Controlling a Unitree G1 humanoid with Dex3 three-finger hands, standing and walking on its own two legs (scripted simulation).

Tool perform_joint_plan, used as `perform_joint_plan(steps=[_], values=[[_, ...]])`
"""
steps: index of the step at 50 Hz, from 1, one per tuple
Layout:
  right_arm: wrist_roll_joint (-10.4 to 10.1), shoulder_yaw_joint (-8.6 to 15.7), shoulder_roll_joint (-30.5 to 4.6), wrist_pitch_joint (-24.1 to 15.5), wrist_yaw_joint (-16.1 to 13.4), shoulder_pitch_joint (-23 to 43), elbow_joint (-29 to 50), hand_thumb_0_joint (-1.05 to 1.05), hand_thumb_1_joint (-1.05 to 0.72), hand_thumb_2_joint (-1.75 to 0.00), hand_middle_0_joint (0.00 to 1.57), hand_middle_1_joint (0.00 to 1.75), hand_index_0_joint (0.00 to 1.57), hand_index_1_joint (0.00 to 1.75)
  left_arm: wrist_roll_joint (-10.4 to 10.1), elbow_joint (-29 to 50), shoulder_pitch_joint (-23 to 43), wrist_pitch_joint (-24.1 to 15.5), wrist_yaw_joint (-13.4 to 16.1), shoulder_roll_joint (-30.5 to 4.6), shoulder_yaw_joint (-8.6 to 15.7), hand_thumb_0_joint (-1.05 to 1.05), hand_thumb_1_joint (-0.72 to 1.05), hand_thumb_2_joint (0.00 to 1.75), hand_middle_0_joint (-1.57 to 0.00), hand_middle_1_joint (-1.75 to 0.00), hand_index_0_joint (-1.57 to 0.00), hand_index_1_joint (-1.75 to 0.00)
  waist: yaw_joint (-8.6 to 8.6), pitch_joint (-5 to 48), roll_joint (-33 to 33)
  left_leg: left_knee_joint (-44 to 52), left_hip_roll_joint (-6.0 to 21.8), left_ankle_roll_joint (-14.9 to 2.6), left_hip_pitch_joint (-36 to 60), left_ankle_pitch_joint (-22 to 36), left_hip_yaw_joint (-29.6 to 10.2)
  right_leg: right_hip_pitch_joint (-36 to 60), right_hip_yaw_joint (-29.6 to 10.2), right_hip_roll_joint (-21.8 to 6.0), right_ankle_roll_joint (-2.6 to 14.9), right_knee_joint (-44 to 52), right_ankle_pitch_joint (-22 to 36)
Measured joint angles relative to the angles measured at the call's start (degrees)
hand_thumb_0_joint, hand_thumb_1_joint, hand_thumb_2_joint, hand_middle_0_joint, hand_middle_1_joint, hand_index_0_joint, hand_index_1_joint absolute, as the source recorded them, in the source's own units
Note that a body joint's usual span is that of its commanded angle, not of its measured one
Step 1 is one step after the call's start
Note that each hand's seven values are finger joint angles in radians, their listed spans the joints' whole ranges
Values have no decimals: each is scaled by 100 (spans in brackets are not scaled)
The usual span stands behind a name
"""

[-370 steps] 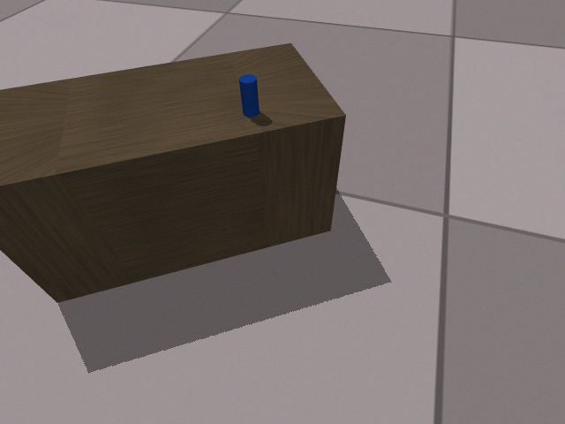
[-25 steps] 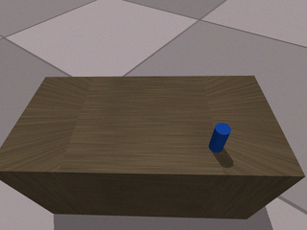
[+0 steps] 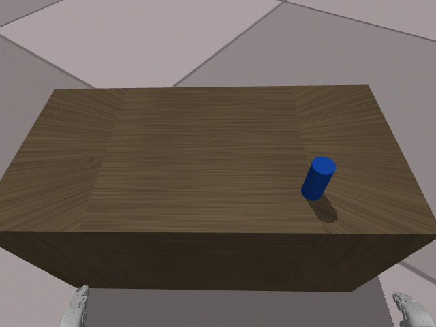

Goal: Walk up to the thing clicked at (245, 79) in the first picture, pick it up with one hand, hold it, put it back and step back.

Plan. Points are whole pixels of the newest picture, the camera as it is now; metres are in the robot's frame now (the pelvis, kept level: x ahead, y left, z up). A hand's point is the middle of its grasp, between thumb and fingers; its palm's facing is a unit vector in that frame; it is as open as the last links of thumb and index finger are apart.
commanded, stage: go down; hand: right
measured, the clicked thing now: (317, 179) +0.47 -0.22 -0.10
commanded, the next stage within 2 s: none
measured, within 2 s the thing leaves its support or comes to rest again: neither
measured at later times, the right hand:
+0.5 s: hand (394, 310) +0.18 -0.30 -0.10, palm faces +0.12 +0.95 -0.30, open 17.6 cm
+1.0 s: hand (419, 255) +0.27 -0.35 -0.05, palm faces +0.22 +0.95 -0.24, open 17.6 cm
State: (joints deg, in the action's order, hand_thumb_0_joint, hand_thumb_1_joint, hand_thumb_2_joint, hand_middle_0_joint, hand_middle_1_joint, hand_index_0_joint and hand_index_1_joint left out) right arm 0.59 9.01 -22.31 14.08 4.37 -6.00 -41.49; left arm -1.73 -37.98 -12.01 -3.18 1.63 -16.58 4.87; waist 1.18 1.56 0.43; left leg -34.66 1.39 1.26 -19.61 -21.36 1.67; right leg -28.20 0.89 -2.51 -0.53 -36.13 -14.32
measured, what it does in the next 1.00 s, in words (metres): stands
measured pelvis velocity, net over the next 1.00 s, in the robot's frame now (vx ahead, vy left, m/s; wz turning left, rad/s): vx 0.00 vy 0.00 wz -0.01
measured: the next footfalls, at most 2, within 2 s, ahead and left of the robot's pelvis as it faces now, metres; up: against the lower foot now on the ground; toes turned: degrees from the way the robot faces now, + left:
none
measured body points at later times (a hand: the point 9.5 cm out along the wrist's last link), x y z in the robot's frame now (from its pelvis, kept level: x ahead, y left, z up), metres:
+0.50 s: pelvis +0.02 +0.01 -0.02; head +0.07 +0.00 +0.43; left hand +0.18 +0.27 -0.08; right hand +0.17 -0.35 -0.08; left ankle -0.04 +0.13 -0.72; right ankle +0.04 -0.13 -0.72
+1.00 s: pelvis +0.00 +0.00 -0.03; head +0.05 -0.02 +0.42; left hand +0.16 +0.27 -0.08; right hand +0.25 -0.40 -0.03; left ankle -0.04 +0.13 -0.72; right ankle +0.04 -0.13 -0.72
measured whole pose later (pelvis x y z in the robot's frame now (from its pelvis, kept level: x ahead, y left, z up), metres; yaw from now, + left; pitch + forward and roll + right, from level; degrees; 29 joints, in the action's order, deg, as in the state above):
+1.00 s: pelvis +0.00 +0.00 -0.03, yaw +0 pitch +11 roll +2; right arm -5.1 26.7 -33.8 5.4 18.4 3.9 -39.3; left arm -0.3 -24.0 -18.7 -8.5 6.5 -15.9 1.2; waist 2.7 5.1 -0.3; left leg -48.1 0.7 1.0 -30.3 -28.2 2.8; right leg -40.1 -1.0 -3.3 -1.0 -50.4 -21.0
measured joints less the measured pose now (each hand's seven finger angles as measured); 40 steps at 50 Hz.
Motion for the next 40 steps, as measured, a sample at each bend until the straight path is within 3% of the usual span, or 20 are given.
perform_joint_plan(steps=[6, 12, 28, 35, 40], values=[[-66, 249, 0, -199, 135, -148, 272, 0, 44, -8, 3, 6, 5, 7, 76, 501, -179, -184, 165, 95, -59, 0, -39, 8, -6, -5, -6, -6, 1, -53, 39, -327, 7, -9, -257, -190, 19, -257, -30, 2, -21, -289, -152], [-90, 477, -67, -319, 309, -262, 481, -1, 54, -6, 3, 6, 5, 7, 113, 897, -390, -293, 302, 125, -171, 0, -49, 6, -6, -5, -6, -6, -25, 130, -41, -562, 8, -29, -355, -393, 39, -367, -57, -1, -53, -520, -338], [-221, 908, -365, -230, 888, -637, 1111, -1, 59, -5, 2, 6, 4, 7, 100, 1685, -862, -287, 291, 158, -453, -1, -54, 6, -6, -5, -6, -6, -17, 308, -66, -904, -37, -48, -544, -646, 61, -608, -101, -50, -83, -945, -621], [-233, 1015, -376, -280, 934, -705, 1362, -1, 59, -5, 2, 6, 4, 7, 106, 1854, -989, -305, 298, 103, -344, -1, -54, 6, -6, -5, -6, -6, -29, 297, -80, -1059, -36, -35, -694, -692, 61, -774, -109, -52, -65, -1122, -677], [-303, 1226, -458, -426, 906, -429, 1415, -1, 59, -5, 2, 6, 5, 7, 127, 1751, -922, -376, 362, 69, -225, -1, -54, 6, -6, -5, -6, -6, -13, 258, -95, -1179, -34, -28, -799, -713, 90, -902, -146, -46, -56, -1254, -691]])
